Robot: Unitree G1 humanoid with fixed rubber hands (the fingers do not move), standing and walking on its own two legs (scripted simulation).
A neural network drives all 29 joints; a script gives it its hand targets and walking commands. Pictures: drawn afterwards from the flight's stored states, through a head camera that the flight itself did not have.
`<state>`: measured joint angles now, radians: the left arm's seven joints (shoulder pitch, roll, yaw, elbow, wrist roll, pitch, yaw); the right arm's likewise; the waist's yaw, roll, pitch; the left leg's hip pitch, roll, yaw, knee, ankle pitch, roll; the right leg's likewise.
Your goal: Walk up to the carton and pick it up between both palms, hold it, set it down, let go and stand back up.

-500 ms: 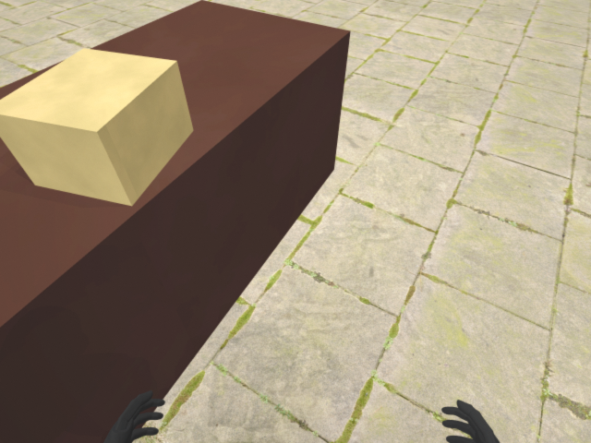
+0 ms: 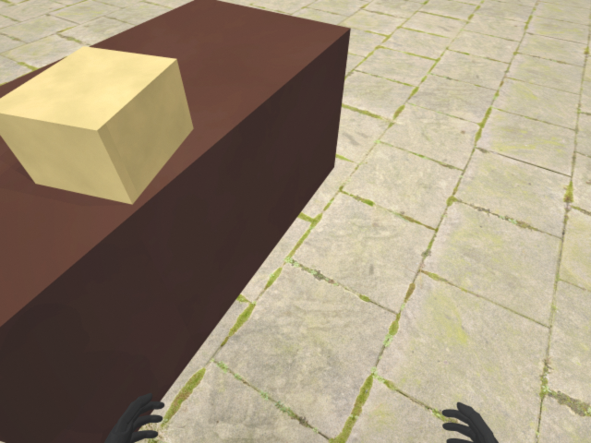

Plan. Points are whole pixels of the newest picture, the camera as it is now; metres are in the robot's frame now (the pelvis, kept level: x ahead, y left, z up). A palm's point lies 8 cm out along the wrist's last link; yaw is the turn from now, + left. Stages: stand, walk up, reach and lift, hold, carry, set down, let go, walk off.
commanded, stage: stand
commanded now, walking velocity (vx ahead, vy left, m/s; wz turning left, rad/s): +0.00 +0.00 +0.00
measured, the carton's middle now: (106, 120) +0.73 +0.45 +0.03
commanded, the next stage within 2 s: none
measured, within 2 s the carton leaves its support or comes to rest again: neither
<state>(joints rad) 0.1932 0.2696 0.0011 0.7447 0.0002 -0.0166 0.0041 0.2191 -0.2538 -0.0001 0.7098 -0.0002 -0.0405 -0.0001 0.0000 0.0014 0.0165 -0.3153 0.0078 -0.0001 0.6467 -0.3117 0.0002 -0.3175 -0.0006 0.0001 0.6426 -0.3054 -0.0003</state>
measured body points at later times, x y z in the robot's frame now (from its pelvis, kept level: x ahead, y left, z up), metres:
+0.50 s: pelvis +0.00 +0.00 +0.00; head +0.00 +0.00 +0.45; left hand +0.13 +0.26 -0.11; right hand +0.13 -0.25 -0.10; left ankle +0.02 +0.12 -0.72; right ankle +0.02 -0.12 -0.72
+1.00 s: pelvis +0.00 +0.00 +0.00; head +0.00 +0.00 +0.45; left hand +0.13 +0.26 -0.11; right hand +0.13 -0.25 -0.11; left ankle +0.02 +0.12 -0.72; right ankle +0.02 -0.12 -0.72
